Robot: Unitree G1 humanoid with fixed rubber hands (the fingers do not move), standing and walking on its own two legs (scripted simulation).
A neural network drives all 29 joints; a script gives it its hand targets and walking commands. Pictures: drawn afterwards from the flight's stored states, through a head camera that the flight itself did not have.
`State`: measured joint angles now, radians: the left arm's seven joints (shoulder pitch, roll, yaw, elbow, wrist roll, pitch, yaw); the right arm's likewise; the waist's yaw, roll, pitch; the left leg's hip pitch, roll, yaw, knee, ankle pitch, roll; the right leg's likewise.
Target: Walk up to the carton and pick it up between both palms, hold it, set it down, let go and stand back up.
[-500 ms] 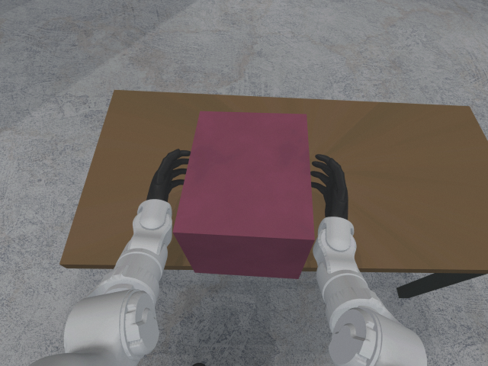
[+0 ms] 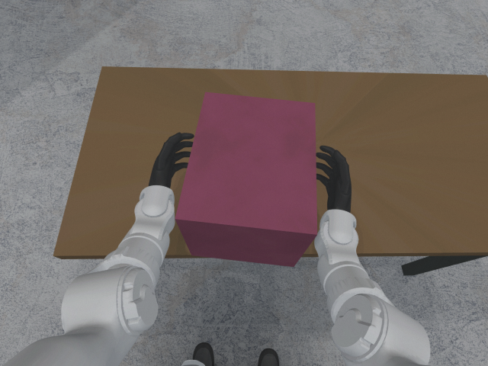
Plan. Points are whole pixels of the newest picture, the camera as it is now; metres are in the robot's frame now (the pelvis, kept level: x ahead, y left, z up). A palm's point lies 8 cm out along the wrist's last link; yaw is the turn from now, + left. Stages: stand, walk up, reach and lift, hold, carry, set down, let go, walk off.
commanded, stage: set down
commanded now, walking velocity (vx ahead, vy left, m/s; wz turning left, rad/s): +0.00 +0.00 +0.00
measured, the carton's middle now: (250, 182) +0.45 +0.00 -0.08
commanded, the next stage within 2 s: none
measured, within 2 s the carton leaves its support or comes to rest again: rests again in 0.04 s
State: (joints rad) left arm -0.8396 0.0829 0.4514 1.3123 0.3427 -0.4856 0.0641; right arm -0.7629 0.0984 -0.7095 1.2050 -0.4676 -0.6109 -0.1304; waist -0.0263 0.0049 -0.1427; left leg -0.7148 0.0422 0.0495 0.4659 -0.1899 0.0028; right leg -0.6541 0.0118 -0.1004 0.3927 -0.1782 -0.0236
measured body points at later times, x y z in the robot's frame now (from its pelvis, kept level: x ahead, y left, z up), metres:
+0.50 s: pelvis -0.01 +0.00 -0.01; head +0.14 +0.01 +0.41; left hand +0.43 +0.16 -0.03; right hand +0.40 -0.15 -0.03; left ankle -0.01 +0.11 -0.73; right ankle -0.02 -0.10 -0.73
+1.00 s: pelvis -0.02 +0.01 -0.02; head +0.13 +0.02 +0.40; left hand +0.43 +0.16 -0.04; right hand +0.40 -0.14 -0.04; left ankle -0.01 +0.11 -0.73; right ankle -0.02 -0.10 -0.73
